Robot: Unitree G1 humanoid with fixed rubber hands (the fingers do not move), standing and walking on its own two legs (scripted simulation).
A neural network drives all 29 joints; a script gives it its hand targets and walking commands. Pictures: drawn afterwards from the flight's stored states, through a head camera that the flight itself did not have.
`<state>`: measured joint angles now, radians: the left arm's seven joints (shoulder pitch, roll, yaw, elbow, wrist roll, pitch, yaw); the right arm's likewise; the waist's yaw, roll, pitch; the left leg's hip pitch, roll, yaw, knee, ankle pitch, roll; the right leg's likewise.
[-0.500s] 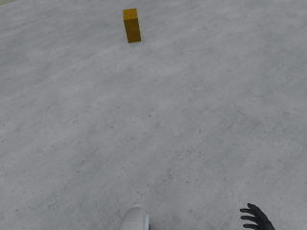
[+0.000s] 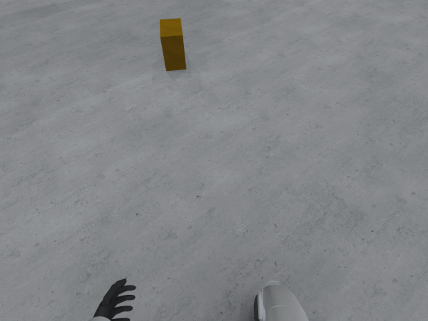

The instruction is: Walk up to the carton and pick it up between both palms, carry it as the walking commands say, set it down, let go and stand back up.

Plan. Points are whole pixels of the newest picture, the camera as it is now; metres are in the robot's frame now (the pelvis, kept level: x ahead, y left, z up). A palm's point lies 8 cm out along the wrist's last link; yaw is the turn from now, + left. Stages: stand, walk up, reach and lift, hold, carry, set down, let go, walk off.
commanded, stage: walk up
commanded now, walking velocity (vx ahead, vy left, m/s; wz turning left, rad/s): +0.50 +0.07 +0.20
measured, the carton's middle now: (173, 44) +2.16 +0.21 -0.64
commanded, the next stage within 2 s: none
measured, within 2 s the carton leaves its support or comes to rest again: neither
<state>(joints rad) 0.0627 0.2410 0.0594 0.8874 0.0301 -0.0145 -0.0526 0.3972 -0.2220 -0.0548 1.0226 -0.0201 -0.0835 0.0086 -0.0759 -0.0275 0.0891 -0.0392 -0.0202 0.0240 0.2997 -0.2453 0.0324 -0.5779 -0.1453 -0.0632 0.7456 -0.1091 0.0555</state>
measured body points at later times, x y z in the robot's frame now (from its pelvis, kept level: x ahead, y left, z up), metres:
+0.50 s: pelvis +0.23 -0.01 +0.00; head +0.26 -0.03 +0.45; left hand +0.13 +0.24 -0.13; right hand +0.38 -0.23 -0.14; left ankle +0.34 +0.17 -0.70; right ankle +0.19 -0.15 -0.75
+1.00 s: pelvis +0.46 +0.06 +0.00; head +0.48 +0.08 +0.45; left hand +0.62 +0.29 -0.14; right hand +0.37 -0.18 -0.13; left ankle +0.37 +0.17 -0.75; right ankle +0.61 -0.09 -0.69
